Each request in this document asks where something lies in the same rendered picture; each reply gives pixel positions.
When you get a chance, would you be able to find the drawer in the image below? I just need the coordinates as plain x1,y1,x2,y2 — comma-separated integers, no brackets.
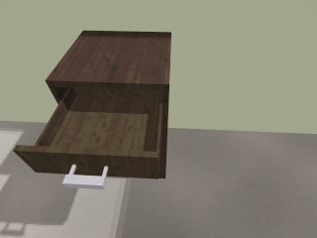
13,87,164,179

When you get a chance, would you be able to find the cabinet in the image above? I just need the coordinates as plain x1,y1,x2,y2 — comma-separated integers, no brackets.
46,30,171,179

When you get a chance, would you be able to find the handle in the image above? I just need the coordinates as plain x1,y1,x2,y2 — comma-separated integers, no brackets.
62,164,109,189

